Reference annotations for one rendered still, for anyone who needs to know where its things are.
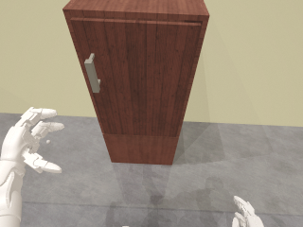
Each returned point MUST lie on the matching robot left forearm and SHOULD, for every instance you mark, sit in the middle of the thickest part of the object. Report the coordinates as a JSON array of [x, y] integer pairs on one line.
[[11, 203]]

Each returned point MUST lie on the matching left robot hand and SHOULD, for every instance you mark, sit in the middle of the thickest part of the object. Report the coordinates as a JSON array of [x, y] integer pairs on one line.
[[18, 139]]

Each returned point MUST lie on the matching cupboard door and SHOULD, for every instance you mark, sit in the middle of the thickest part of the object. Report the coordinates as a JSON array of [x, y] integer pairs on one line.
[[144, 69]]

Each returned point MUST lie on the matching right robot hand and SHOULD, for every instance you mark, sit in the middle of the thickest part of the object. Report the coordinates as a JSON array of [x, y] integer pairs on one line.
[[249, 219]]

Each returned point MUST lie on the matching handle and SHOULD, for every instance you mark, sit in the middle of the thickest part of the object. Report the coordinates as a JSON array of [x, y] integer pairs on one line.
[[92, 74]]

